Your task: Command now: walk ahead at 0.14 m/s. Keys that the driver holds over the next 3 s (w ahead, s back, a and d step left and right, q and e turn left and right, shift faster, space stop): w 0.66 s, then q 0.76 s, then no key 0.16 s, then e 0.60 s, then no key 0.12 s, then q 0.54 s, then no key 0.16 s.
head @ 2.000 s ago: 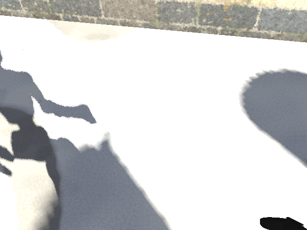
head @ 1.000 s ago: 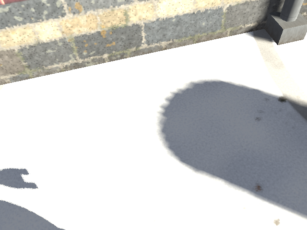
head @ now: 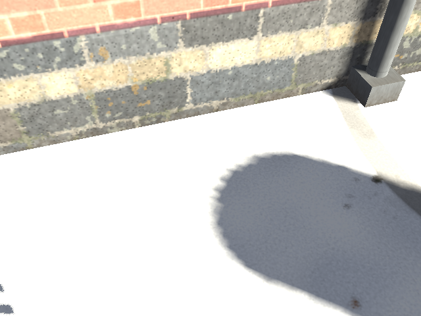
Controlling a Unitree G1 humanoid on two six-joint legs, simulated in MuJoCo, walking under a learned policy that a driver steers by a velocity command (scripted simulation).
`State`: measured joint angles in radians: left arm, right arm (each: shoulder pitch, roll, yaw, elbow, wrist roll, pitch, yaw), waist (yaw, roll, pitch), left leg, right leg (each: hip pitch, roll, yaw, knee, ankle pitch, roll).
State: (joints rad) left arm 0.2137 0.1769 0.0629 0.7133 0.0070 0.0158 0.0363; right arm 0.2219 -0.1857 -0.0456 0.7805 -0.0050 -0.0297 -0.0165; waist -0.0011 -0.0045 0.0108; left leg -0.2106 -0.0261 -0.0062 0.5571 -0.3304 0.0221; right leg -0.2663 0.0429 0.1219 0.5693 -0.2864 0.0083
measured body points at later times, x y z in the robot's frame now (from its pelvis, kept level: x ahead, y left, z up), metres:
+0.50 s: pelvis +0.15 -0.03 +0.01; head +0.17 -0.05 +0.46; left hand +0.12 +0.22 -0.11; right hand +0.34 -0.27 -0.09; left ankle +0.29 +0.13 -0.67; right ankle +0.04 -0.13 -0.73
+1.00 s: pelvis +0.37 +0.03 +0.01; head +0.42 +0.04 +0.46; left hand +0.54 +0.30 -0.09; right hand +0.48 -0.25 -0.10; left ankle +0.40 +0.10 -0.73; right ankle +0.50 -0.13 -0.67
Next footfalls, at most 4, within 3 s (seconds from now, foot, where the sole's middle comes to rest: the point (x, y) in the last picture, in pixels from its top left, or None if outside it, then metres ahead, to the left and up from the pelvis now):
0.68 left None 0.44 0.11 -0.77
1.18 right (248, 308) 0.56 -0.09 -0.77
1.58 left None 0.42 0.15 -0.77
2.08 right None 0.47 -0.08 -0.77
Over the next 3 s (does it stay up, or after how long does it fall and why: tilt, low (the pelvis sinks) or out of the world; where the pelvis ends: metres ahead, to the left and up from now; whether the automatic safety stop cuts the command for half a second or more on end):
stays up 0.43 -0.03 0.01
